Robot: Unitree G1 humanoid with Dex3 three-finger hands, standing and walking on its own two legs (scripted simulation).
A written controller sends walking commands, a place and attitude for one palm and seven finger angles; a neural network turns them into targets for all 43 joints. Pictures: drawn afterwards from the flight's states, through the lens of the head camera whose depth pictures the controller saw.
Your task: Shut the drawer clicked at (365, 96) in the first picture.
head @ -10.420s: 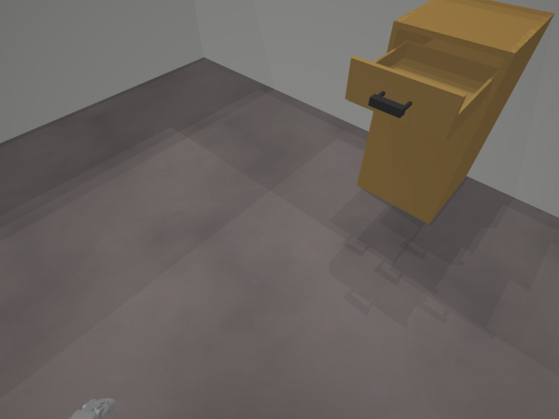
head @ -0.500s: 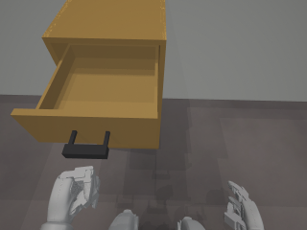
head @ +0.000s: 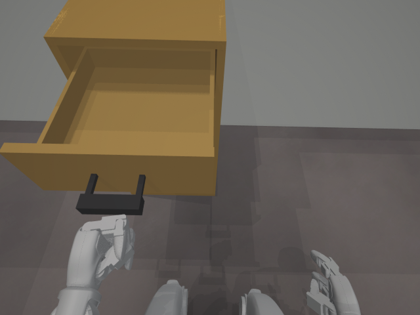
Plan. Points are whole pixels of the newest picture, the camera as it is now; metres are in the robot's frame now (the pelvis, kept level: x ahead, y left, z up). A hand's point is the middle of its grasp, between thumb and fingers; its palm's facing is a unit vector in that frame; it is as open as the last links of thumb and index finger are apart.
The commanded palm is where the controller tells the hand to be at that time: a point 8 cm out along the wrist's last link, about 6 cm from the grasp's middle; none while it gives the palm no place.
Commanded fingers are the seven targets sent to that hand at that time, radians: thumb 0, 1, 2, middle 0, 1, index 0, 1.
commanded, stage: bring the fist close to the handle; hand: left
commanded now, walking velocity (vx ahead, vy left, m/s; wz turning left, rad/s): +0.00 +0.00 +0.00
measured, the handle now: (114, 192) +0.33 +0.19 +0.04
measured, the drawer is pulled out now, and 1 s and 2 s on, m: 0.29 0.24 0.12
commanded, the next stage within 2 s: push the drawer shut in 0.12 s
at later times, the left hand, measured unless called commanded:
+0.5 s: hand (133, 238) +0.25 +0.14 +0.04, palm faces -0.02 -1.00 -0.05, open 3.1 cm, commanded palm +0.24 +0.20 +0.04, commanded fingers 0.00 0.90 0.90 -1.40 -1.60 -1.40 -1.60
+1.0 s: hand (137, 207) +0.30 +0.15 +0.04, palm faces -0.02 -1.00 -0.05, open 3.0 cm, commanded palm +0.30 +0.20 +0.04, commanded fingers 0.00 0.90 0.90 -1.40 -1.60 -1.40 -1.60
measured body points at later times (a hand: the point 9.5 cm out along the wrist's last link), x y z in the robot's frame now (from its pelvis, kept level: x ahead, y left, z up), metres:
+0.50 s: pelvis +0.00 +0.00 -0.01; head +0.08 +0.01 +0.44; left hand +0.24 +0.20 +0.04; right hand +0.18 -0.23 -0.09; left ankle +0.02 +0.11 -0.63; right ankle +0.00 -0.10 -0.63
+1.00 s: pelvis -0.02 +0.01 +0.00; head +0.07 +0.02 +0.44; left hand +0.30 +0.20 +0.04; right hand +0.14 -0.24 -0.10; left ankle +0.02 +0.11 -0.63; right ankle +0.00 -0.10 -0.63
